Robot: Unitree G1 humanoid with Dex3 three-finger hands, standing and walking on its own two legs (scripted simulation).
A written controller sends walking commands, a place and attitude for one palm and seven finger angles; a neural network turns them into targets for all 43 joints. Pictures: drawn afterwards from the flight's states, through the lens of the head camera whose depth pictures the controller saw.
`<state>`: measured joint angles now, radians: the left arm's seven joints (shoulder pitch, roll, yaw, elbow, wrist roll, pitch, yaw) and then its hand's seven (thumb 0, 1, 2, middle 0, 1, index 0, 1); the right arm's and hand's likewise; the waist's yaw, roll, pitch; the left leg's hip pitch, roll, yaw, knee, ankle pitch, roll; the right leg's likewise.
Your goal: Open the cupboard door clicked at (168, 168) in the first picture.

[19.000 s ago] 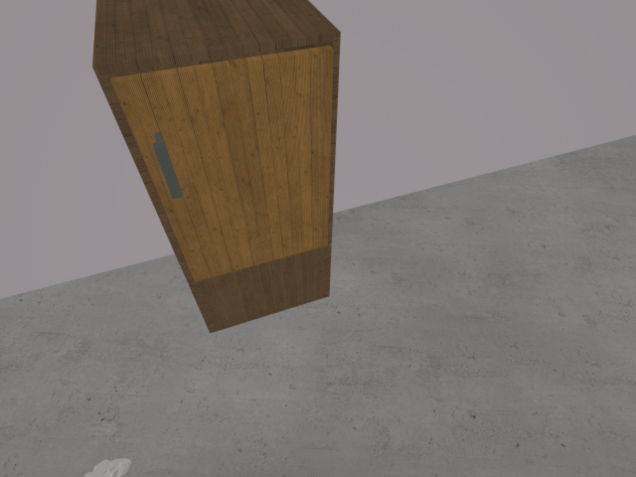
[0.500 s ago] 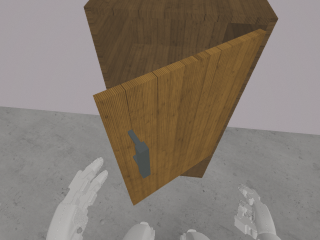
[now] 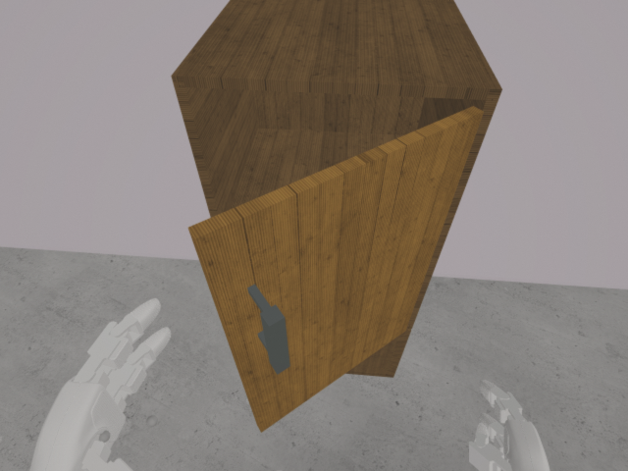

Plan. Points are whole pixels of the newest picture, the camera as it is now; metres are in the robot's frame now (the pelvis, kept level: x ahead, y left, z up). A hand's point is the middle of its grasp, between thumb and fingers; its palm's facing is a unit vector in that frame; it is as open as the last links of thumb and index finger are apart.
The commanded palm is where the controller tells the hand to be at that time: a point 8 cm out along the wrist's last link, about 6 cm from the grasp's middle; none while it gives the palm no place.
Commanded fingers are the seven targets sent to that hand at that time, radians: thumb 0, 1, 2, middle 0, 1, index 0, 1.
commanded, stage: draw the hand back to the body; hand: left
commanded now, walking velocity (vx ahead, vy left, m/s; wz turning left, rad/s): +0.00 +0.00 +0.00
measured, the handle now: (268, 330) +0.28 +0.08 +0.05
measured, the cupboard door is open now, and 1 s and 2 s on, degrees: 39 39 39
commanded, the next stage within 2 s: step back with the hand held close in 1.14 s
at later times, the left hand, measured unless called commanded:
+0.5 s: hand (32, 334) +0.20 +0.26 +0.18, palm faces +0.32 -0.87 -0.39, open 12.2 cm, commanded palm +0.15 +0.31 +0.20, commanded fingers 0.00 0.48 0.72 -0.19 -0.30 -0.19 -0.30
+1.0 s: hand (5, 298) +0.21 +0.27 +0.22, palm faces +0.41 -0.83 -0.38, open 7.6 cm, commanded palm +0.16 +0.32 +0.24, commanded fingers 0.00 0.90 0.90 -0.20 -0.30 -0.20 -0.30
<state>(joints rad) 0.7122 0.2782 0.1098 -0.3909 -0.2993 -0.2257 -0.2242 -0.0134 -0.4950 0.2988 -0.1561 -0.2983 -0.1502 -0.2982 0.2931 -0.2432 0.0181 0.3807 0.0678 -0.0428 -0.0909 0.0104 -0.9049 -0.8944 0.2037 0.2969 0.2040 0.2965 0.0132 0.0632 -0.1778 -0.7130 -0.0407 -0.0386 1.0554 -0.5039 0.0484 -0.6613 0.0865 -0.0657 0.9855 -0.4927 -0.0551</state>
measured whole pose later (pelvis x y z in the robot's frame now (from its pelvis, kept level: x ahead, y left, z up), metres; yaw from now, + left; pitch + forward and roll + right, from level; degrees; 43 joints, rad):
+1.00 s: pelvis +0.02 +0.02 +0.07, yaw -1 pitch -3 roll -1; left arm 0.50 0.35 0.32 -0.43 -0.09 -0.04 0.10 0.01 0.86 0.88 -0.21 -0.30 -0.20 -0.30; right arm 0.21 -0.24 0.03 0.59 0.02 -0.07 -0.06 0.01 -0.90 -0.89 0.20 0.30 0.21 0.30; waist 0.06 0.06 -0.01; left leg -0.15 -0.07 -0.01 0.46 -0.26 0.07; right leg -0.12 0.05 0.01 0.42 -0.26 -0.02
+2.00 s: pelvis -0.06 +0.03 +0.06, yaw -1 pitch -1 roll -3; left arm 0.56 0.41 0.39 -0.50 -0.02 -0.17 0.15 0.01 0.89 0.90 -0.22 -0.30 -0.21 -0.30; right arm 0.21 -0.23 0.00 0.55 0.01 0.00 -0.08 0.01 -0.90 -0.89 0.21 0.30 0.21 0.30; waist 0.00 0.02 0.02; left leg -0.37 -0.05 0.00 0.56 -0.19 0.09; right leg -0.32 0.07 0.00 0.49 -0.18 0.00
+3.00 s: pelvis -0.31 +0.02 +0.07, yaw -1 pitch -2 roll -1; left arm 0.56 0.51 0.47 -0.61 -0.02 -0.22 0.18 0.02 0.89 0.90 -0.22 -0.30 -0.21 -0.30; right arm 0.23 -0.15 0.02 0.59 0.00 -0.14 -0.05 0.01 -0.91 -0.89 0.20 0.30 0.20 0.30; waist -0.02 -0.05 0.00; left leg -0.24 0.02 0.09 0.46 -0.20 0.05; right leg -0.36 0.00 -0.05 0.91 -0.40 0.01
